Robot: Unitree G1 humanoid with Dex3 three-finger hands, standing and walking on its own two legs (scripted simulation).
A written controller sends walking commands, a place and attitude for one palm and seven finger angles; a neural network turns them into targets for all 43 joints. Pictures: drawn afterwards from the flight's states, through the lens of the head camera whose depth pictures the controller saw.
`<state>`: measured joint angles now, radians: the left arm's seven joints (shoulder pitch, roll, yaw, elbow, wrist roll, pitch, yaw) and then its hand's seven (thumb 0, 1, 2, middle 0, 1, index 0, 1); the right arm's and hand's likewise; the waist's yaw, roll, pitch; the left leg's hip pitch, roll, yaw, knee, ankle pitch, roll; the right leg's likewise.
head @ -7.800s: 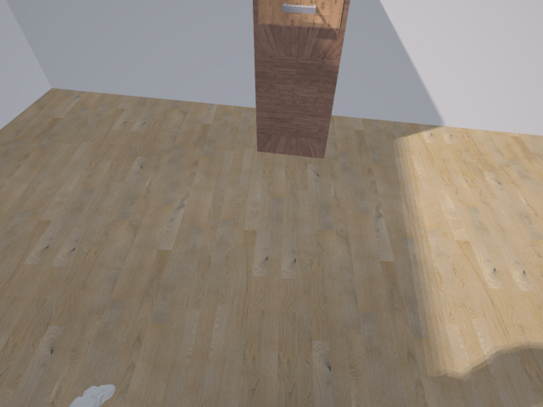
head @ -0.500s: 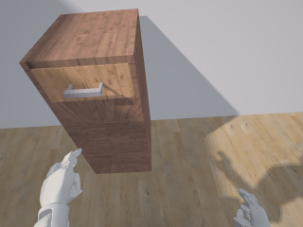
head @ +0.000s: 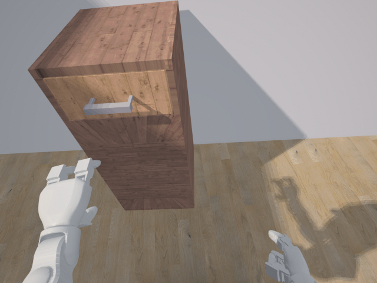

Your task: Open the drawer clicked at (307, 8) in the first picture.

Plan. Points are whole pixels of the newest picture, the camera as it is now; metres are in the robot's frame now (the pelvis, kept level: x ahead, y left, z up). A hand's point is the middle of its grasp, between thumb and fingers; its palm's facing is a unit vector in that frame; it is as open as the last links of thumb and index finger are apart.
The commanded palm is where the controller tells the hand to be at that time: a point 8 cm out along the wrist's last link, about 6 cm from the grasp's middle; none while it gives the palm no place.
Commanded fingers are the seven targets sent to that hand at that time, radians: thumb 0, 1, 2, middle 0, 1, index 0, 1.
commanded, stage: raise the hand with hooked fingers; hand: left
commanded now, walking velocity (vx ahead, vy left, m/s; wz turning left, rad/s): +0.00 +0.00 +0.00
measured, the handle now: (109, 104) +0.57 +0.30 +0.06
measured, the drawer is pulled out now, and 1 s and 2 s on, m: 0.00 0.00 0.00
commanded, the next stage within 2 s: move the hooked fingers above the handle in 1.14 s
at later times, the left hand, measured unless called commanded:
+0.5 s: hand (65, 167) +0.29 +0.27 +0.13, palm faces +0.13 -0.08 -0.99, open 13.4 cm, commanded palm +0.26 +0.26 +0.19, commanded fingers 0.00 -0.50 0.30 -0.30 -1.20 -0.30 -1.20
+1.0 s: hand (71, 153) +0.30 +0.25 +0.16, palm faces +0.02 -0.09 -1.00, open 13.9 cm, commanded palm +0.28 +0.26 +0.22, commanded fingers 0.00 -0.50 0.30 -0.30 -1.20 -0.30 -1.20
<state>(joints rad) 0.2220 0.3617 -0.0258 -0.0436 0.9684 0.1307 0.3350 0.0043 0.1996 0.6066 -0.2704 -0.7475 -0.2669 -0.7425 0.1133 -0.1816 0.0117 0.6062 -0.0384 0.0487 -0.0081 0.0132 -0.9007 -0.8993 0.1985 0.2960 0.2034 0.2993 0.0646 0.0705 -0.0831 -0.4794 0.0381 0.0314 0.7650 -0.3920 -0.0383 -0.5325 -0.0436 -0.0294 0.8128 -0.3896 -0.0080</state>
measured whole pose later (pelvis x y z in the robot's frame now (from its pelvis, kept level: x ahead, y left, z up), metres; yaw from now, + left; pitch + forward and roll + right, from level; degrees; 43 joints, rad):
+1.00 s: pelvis +0.00 +0.01 +0.04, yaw +1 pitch -1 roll +1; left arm -0.13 0.50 -0.03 -0.02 0.87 0.04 -0.09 0.00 -0.49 0.30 -0.32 -1.20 -0.32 -1.20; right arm 0.14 -0.28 0.00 0.63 0.01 0.08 -0.01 0.01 -0.90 -0.90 0.20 0.30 0.20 0.30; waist 0.08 0.10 0.01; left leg -0.17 0.02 0.02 0.40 -0.22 -0.01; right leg -0.21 -0.05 -0.05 0.43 -0.21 0.01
